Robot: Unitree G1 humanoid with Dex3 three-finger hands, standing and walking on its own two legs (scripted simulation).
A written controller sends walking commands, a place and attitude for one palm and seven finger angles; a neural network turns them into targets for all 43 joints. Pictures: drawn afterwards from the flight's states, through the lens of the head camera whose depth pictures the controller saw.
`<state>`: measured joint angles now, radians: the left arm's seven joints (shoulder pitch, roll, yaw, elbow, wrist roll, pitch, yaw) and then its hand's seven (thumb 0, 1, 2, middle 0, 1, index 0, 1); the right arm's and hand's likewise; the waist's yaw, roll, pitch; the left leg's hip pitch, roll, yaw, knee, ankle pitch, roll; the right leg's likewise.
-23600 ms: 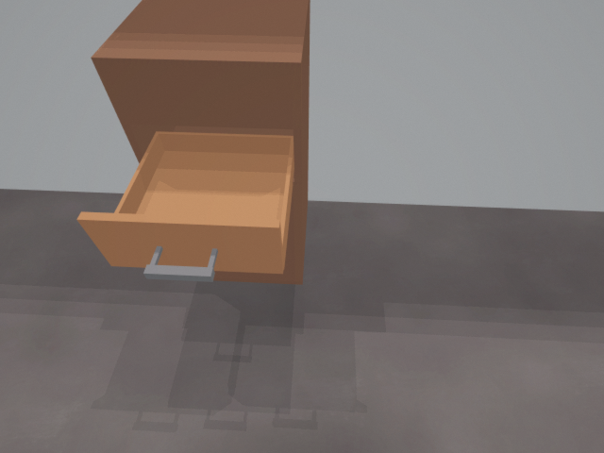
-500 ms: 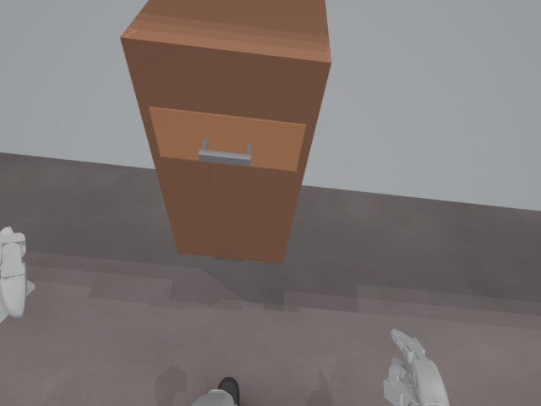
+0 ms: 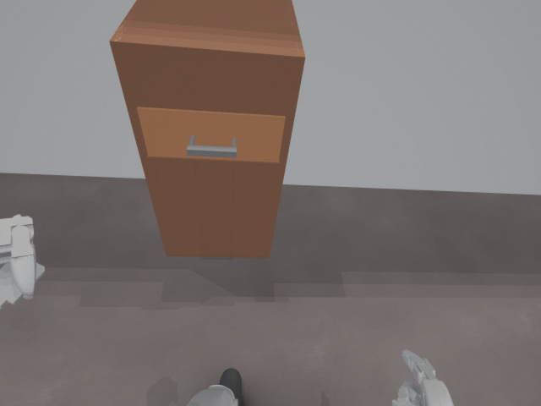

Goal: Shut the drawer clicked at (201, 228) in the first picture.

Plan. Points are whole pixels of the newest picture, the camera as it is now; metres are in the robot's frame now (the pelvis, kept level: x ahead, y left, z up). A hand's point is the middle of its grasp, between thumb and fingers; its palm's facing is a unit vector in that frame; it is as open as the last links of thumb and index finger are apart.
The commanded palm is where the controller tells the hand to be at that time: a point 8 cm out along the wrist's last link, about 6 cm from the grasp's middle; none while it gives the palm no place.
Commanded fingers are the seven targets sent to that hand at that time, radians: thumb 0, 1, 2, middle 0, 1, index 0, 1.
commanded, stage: stop stepping back and stand still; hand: left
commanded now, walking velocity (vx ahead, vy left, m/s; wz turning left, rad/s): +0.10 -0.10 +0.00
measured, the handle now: (212, 145) +0.77 +0.16 -0.12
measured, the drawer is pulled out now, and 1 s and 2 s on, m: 0.00 0.00 0.00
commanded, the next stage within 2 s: let the arm hang, fingers relaxed in 1.20 s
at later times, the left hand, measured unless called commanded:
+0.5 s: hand (17, 330) +0.15 +0.23 +0.18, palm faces +0.29 -0.82 -0.49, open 3.3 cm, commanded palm +0.10 +0.29 +0.19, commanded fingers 0.00 0.90 0.90 -1.40 -1.60 -1.40 -1.60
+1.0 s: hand (47, 283) +0.20 +0.23 +0.17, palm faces +0.30 -0.82 -0.49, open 3.2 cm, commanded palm +0.14 +0.28 +0.19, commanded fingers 0.00 0.90 0.90 -1.40 -1.60 -1.40 -1.60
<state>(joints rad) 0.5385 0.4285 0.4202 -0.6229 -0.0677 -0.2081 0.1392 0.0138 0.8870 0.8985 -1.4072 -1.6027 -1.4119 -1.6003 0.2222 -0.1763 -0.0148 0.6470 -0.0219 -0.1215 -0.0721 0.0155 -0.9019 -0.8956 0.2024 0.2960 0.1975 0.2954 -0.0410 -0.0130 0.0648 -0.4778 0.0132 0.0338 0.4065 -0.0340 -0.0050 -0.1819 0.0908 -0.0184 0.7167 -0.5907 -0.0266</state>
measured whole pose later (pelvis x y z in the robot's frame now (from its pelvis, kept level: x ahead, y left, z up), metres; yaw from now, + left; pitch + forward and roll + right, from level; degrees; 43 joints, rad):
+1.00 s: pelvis +0.00 +0.01 +0.02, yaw -3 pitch +0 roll +0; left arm 0.66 0.38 0.36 -0.57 -0.04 -0.22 0.15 0.01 0.89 0.90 -1.41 -1.60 -1.41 -1.60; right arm 0.18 -0.20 0.00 0.62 0.00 -0.09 -0.07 0.01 -0.90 -0.90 0.20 0.30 0.20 0.30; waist -0.01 0.01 0.04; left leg -0.27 0.04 0.06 0.49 -0.22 0.00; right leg -0.19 0.01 -0.05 0.48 -0.29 -0.02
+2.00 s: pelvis -0.03 +0.03 +0.02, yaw -1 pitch -2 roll +0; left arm 0.33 0.17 0.00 1.16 0.00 0.01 0.03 0.01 0.91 0.90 -0.35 -0.48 -0.35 -0.48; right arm 0.30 -0.13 0.00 1.14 -0.02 0.02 -0.03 0.01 -0.90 -0.90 0.20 0.30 0.20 0.30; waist 0.00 0.03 0.06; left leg -0.24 0.00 0.05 0.42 -0.15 0.03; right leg -0.15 -0.03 -0.07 0.42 -0.23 0.00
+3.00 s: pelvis -0.02 +0.01 +0.02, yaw -1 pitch -2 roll +0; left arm 0.27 0.12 0.01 1.14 0.01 -0.01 0.03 0.00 0.91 0.90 -0.20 -0.30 -0.20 -0.30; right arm 0.27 -0.13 -0.02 1.15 -0.02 0.00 -0.04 0.00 -0.91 -0.90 0.20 0.30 0.20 0.30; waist -0.01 0.03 0.06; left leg -0.22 0.02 0.04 0.41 -0.16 0.00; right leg -0.14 0.00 -0.07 0.42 -0.25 -0.02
